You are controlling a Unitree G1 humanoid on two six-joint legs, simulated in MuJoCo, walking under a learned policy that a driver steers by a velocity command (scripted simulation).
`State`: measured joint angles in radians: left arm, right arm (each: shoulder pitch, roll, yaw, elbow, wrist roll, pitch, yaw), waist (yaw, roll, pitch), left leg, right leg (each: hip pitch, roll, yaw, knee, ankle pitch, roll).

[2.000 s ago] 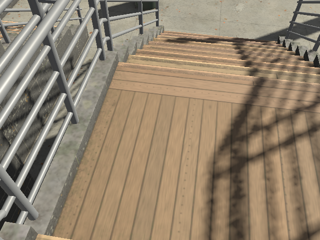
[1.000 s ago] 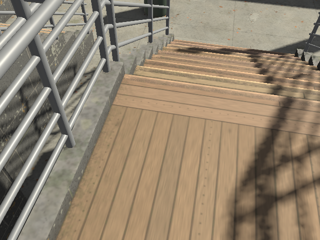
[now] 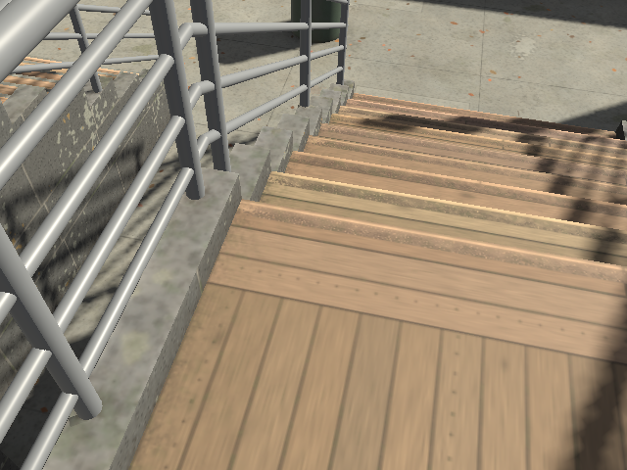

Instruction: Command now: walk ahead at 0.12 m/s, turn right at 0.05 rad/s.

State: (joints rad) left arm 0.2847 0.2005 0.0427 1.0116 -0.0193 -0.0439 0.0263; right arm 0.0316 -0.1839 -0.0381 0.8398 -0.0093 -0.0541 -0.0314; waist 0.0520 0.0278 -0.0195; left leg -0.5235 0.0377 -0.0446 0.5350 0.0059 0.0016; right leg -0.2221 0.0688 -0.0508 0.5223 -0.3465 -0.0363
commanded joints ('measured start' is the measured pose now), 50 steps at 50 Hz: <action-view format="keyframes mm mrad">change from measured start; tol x32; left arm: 1 201 17 10 23 7 -21 1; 50 -128 229 79 -305 3 13 10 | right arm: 1 180 -172 -46 19 -23 6 -5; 50 143 -222 -81 -18 23 -2 21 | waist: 1 -19 133 -169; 18 14 132 -98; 20 -20 -338 -1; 50 -75 126 42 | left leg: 1 587 175 -133 22 710 133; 5 395 299 -377 -176 -112 210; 16 149 240 -24 -198 -202 136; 22 -361 -29 -46 626 -556 -52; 41 34 -58 -58 186 -365 -46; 46 609 196 -245 -147 108 117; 50 466 271 -458 -340 -586 248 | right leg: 1 -234 -75 124 90 47 -18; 8 -325 -113 137 488 -180 62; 18 -3 -40 -27 88 93 -9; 21 47 -419 719 -301 128 -295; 43 44 -170 506 -70 522 -151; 47 -385 58 264 264 -317 16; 50 -530 -59 183 460 -118 51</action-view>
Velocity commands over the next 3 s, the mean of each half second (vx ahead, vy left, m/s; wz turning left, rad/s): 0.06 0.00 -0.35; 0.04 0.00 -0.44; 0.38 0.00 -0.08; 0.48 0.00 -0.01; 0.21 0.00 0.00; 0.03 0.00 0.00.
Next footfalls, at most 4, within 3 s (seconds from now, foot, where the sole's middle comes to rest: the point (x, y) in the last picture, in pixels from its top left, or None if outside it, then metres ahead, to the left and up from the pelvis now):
0.38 right None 0.08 -0.14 -0.76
0.90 left None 0.16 0.05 -0.76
1.30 right None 0.16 -0.26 -0.76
1.78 left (428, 441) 0.57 -0.20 -0.76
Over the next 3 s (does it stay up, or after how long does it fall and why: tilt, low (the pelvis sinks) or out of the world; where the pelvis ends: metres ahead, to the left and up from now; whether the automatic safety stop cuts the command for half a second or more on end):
stays up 0.68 -0.36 0.00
